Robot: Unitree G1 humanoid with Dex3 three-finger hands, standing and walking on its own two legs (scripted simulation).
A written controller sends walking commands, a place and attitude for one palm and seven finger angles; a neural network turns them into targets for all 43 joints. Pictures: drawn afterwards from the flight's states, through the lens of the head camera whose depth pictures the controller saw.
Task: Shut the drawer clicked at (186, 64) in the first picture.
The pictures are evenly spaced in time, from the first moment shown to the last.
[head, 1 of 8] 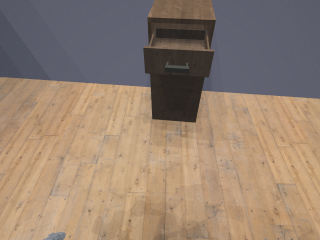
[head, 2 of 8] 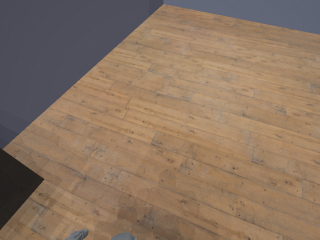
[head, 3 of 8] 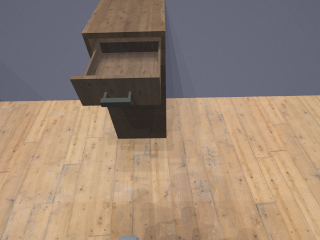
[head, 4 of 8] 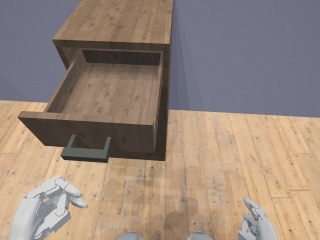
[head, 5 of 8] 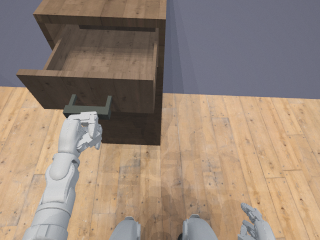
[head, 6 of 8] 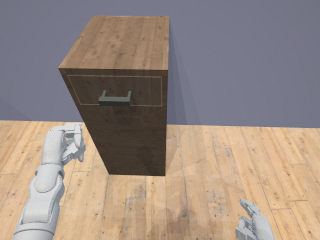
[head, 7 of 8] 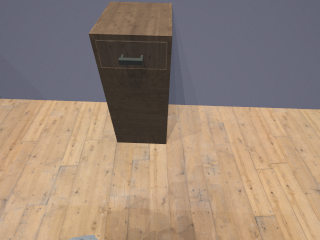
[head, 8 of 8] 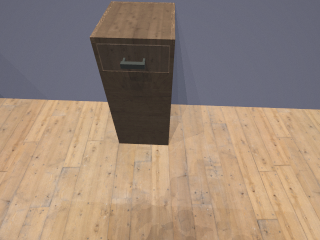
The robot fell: no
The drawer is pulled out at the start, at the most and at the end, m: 0.29 0.29 0.00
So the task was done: yes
